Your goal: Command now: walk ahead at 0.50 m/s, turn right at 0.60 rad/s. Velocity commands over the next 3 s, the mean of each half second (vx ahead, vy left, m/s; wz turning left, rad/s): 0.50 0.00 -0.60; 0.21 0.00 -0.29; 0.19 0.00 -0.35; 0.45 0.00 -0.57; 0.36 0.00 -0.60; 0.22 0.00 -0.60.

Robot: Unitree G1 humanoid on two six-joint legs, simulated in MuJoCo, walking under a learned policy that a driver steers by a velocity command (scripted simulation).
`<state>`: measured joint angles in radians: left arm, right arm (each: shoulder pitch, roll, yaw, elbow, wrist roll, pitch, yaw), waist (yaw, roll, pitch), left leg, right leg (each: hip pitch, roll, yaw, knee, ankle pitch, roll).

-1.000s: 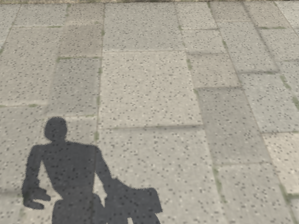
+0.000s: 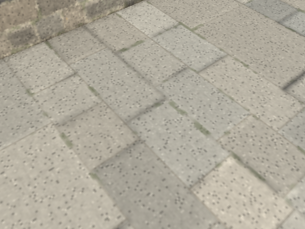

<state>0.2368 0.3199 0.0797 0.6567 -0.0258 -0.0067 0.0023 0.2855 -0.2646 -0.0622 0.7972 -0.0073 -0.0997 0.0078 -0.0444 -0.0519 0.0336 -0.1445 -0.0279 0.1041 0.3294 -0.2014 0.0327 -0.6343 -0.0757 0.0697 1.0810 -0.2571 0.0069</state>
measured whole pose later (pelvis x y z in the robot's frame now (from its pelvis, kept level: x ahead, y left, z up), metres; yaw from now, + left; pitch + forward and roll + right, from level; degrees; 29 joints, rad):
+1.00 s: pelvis +0.47 -0.10 -0.01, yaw -26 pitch +0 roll +1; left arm 0.22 0.27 0.05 0.75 0.00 0.04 0.04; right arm 0.12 -0.22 -0.01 0.79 -0.01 -0.02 0.02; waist -0.01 -0.01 0.07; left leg -0.36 -0.04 0.01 0.48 -0.11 0.04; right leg -0.31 -0.03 0.08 0.65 -0.34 0.06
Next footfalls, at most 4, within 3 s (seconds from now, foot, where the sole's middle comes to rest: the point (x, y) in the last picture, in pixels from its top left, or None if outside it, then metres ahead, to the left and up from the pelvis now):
0.28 right None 0.30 -0.16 -0.78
0.72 left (164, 196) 0.62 -0.06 -0.78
1.02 right None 0.45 -0.26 -0.78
1.54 right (232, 214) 0.53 -0.36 -0.78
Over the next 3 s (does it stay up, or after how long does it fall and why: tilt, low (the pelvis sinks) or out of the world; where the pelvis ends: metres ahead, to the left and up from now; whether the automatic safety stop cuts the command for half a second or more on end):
stays up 0.90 -0.75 -0.01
